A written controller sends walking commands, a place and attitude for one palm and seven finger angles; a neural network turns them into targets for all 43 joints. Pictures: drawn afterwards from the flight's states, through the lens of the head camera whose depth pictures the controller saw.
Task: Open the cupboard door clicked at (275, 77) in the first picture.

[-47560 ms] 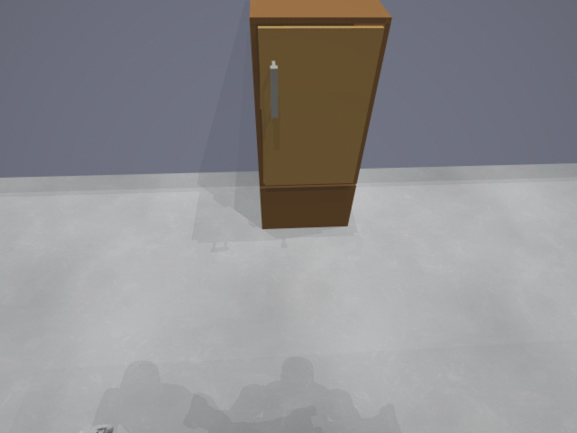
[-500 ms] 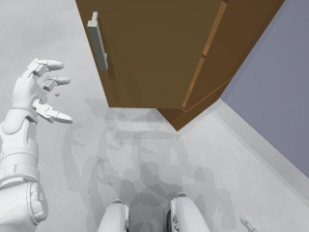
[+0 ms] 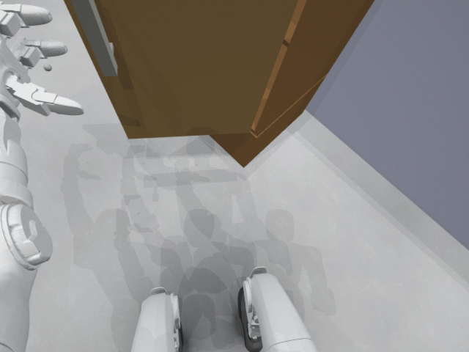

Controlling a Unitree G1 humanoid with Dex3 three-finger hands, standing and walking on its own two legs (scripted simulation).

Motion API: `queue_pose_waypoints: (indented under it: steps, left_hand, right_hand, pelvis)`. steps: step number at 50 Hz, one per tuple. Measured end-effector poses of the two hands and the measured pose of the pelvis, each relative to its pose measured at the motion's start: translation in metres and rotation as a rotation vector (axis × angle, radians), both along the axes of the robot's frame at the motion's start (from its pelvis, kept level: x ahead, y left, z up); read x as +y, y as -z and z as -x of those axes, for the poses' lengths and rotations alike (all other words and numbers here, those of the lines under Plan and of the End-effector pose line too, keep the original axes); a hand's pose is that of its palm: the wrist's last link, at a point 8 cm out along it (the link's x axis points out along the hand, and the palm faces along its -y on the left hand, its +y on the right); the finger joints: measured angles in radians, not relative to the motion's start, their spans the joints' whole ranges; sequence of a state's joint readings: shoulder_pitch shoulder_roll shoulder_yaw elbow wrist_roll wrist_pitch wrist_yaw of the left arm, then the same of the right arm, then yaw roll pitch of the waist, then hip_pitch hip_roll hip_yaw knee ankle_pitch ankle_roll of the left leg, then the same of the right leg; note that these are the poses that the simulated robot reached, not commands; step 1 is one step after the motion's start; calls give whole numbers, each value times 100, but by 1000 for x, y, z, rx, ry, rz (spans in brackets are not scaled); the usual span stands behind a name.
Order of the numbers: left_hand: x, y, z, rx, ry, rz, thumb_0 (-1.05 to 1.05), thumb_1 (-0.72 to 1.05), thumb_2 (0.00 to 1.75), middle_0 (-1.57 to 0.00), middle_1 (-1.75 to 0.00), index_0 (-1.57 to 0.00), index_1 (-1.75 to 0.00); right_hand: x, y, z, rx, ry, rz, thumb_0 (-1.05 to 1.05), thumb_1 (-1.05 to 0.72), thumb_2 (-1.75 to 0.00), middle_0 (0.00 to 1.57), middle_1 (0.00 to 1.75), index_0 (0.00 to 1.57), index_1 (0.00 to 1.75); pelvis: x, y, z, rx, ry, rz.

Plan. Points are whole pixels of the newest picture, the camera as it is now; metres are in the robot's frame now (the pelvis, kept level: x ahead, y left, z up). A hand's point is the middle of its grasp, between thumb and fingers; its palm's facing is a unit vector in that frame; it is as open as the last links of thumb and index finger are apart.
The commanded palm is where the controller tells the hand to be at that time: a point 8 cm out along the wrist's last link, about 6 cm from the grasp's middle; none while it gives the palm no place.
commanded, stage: move the hooked fingers beside the handle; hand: left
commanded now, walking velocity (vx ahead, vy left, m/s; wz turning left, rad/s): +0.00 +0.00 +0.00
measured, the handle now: (96, 23) +0.62 +0.15 +0.07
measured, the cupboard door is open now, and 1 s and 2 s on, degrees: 51 51 51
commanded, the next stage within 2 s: slide the fingers in behind the handle in 0.98 s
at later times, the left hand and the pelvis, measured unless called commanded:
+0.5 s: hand (60, 54) +0.57 +0.21 +0.05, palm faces -0.02 -1.00 -0.04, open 14.0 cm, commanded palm +0.56 +0.23 +0.06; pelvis +0.02 +0.00 +0.01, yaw -1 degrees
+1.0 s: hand (61, 57) +0.56 +0.20 +0.06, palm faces -0.02 -1.00 -0.04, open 13.9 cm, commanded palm +0.55 +0.24 +0.06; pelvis +0.01 +0.00 +0.00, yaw +0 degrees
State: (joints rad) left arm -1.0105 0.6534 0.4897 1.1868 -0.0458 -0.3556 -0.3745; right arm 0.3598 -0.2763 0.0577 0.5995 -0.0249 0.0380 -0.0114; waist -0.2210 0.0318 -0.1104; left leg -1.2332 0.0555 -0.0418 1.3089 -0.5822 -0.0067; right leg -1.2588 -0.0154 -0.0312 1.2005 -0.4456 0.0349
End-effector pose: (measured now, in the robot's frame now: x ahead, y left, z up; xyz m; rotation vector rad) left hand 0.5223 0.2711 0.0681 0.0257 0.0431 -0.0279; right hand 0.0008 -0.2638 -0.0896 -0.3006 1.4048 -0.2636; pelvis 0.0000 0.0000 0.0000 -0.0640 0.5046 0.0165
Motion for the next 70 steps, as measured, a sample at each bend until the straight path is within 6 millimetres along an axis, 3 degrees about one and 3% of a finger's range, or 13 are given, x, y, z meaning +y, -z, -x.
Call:
queue_pose_waypoints:
  steps: [15,24,35,41,57,70]
  left_hand:
    - [-12,-1,-42,9,-3,-6,-1,-50,30,-30,-120,-30,-120]
    - [-11,10,-34,28,-13,-14,-1,-50,30,-30,-120,-30,-120]
    - [-21,3,-29,18,-11,-2,-1,-50,30,-30,-120,-31,-120]
    - [-19,2,-27,9,-17,-23,-1,-50,30,-31,-120,-31,-121]
    - [-15,1,-22,-7,-11,-15,-1,-50,30,-30,-120,-31,-120]
    - [-37,4,-25,-2,1,-4,-1,-50,30,-30,-120,-30,-120]
  right_hand:
    - [16,-6,28,122,61,-21,0,-91,-90,20,30,20,30]
    - [18,-8,18,126,63,-48,0,-91,-90,20,30,20,30]
    - [5,-6,-13,64,12,-31,0,-91,-90,20,30,20,30]
    - [0,-5,-21,24,9,-24,0,-91,-90,20,30,20,30]
    - [2,1,2,61,20,-22,0,-91,-90,20,30,20,30]
    - [12,-1,19,87,36,-39,0,-91,-90,20,30,20,30]
  pelvis:
    - [5,0,-9,45,9,14]
    - [3,-5,-16,40,15,10]
    - [-1,-8,-19,25,-3,10]
    - [-4,-6,-18,19,3,6]
    - [-3,0,-7,23,-1,10]
    - [1,-1,-5,21,0,10]
